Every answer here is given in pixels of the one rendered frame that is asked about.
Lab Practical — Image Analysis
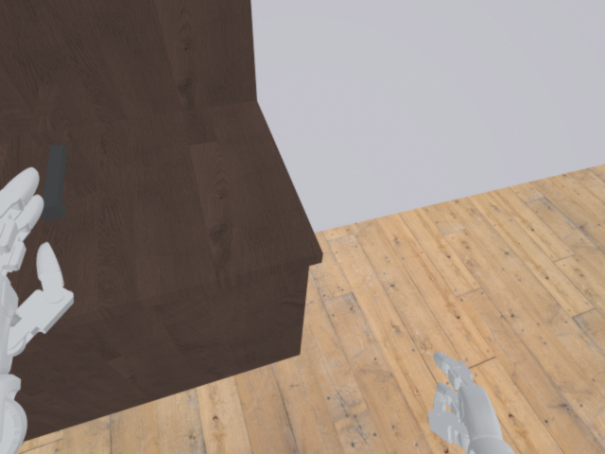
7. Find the robot left hand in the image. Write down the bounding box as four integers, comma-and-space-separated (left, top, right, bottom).
0, 167, 74, 375

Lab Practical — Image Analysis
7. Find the counter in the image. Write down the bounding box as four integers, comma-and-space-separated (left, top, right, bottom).
0, 0, 323, 442

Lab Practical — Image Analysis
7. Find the tap lever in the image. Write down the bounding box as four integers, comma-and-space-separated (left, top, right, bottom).
40, 144, 67, 222

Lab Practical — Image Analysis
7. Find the robot right hand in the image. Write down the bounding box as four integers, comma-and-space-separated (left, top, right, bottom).
428, 352, 503, 451

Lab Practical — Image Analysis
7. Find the robot left forearm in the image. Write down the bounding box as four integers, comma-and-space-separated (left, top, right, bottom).
0, 374, 27, 454

